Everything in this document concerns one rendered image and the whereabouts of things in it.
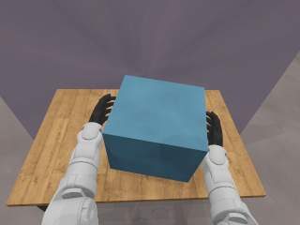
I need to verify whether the right robot forearm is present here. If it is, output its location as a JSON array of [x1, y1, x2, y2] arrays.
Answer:
[[201, 144, 259, 225]]

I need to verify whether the left robot forearm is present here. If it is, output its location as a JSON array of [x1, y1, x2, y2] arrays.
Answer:
[[41, 122, 103, 225]]

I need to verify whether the carton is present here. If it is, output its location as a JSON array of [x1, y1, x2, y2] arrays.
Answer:
[[102, 75, 208, 183]]

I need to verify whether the table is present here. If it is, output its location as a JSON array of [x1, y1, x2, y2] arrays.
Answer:
[[6, 89, 266, 212]]

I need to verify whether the left robot hand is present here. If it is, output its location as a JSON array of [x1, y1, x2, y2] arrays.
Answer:
[[88, 94, 116, 126]]

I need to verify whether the left robot upper arm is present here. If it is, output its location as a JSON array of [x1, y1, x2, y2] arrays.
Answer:
[[42, 196, 99, 225]]

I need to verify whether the right robot hand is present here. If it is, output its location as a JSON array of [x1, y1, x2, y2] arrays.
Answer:
[[205, 112, 223, 147]]

